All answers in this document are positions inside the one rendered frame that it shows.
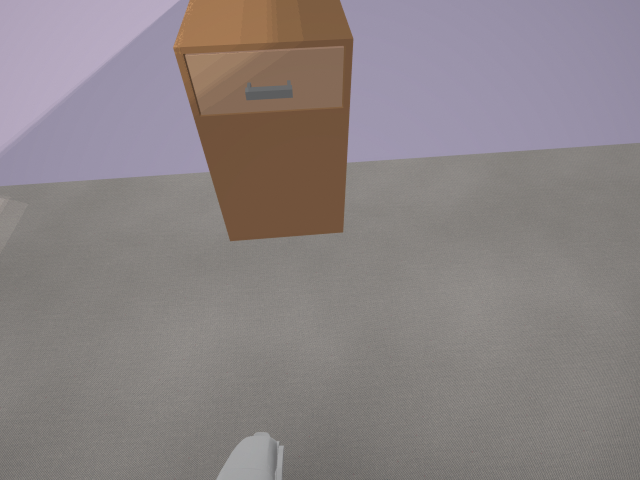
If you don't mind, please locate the drawer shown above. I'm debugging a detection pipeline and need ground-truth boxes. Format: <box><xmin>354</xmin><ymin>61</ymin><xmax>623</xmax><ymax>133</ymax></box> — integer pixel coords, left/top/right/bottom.
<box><xmin>185</xmin><ymin>46</ymin><xmax>344</xmax><ymax>115</ymax></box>

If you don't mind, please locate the handle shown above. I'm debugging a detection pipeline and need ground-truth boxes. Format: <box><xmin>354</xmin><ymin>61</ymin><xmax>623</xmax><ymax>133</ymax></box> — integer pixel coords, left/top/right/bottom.
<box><xmin>245</xmin><ymin>80</ymin><xmax>293</xmax><ymax>100</ymax></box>

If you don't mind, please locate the cabinet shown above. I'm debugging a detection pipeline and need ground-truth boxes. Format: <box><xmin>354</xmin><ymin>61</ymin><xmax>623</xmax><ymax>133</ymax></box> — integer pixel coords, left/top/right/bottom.
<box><xmin>173</xmin><ymin>0</ymin><xmax>353</xmax><ymax>241</ymax></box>

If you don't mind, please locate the robot left thigh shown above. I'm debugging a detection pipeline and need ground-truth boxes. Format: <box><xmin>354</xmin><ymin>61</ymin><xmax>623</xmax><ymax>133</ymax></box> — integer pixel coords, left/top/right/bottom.
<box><xmin>216</xmin><ymin>436</ymin><xmax>284</xmax><ymax>480</ymax></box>

